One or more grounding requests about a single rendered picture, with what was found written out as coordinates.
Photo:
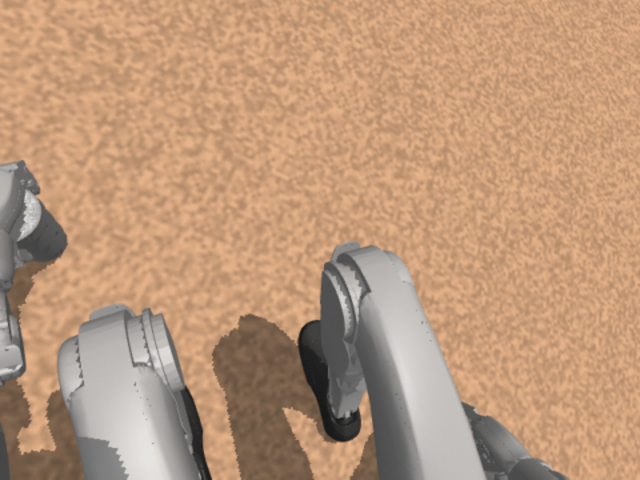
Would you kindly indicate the right robot foot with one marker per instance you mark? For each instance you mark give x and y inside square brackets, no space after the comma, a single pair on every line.
[315,368]

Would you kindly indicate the cup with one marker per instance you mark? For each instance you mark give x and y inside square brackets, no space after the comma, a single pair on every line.
[37,231]

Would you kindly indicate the left robot foot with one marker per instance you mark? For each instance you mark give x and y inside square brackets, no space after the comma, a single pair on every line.
[197,433]

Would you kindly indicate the right robot hand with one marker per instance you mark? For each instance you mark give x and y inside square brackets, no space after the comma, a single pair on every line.
[499,450]

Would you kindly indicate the right robot arm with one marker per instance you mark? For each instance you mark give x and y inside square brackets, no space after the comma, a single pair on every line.
[534,469]

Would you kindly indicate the left robot hand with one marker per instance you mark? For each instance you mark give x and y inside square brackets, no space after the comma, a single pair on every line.
[14,179]

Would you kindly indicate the left robot arm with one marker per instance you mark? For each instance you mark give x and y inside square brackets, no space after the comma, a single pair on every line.
[12,355]

